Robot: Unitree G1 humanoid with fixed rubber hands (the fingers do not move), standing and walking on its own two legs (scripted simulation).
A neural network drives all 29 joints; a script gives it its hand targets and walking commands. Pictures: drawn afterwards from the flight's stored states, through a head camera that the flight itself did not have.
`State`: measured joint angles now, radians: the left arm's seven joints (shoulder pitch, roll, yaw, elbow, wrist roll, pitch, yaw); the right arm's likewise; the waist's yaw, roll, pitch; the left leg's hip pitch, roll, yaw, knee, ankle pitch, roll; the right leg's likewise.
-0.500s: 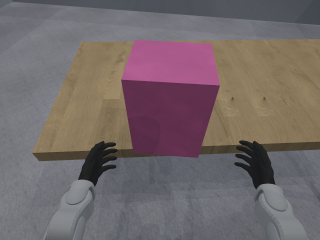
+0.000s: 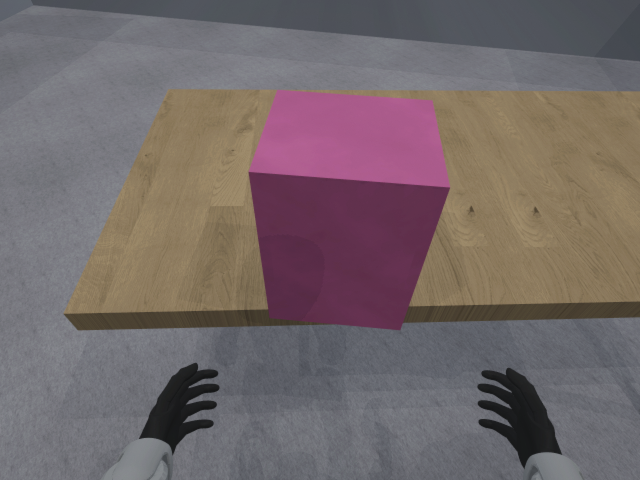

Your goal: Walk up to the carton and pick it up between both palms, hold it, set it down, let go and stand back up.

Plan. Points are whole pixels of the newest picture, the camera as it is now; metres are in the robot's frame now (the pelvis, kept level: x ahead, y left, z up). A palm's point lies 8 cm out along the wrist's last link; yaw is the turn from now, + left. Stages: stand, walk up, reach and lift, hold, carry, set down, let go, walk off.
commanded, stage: set down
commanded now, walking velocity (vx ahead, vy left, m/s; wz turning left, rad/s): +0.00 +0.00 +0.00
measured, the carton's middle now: (343, 219) +0.43 +0.03 +0.10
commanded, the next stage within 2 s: let go in 1.94 s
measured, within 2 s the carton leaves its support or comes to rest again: neither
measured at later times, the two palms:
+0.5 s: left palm (163, 469) +0.15 +0.22 -0.05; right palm out of the picture +0.15 -0.20 -0.05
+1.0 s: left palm (175, 460) +0.16 +0.22 -0.07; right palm out of the picture +0.16 -0.19 -0.07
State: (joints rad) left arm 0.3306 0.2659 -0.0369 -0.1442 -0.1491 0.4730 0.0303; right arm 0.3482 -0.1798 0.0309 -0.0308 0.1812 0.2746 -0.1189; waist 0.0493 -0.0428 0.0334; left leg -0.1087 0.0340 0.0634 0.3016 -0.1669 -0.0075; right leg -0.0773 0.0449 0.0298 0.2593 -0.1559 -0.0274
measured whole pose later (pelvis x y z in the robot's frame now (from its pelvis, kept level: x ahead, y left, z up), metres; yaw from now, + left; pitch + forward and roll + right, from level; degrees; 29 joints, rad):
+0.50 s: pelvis +0.00 +0.00 +0.00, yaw -1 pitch +0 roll +0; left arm 0.35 0.26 -0.08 -0.01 -0.11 0.52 0.03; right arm 0.36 -0.13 0.00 0.18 0.11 0.26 -0.07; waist 0.06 -0.03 0.03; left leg -0.13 0.03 0.09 0.30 -0.17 0.00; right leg -0.12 0.04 0.05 0.29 -0.17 -0.02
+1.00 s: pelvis +0.01 +0.00 +0.00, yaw -1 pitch +0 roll +0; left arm 0.22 0.20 -0.03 0.18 -0.03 0.62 0.00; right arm 0.27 -0.11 0.01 0.32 0.09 0.32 -0.05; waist 0.05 -0.03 0.04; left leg -0.11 0.03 0.08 0.29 -0.17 -0.01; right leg -0.10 0.04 0.05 0.27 -0.16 -0.02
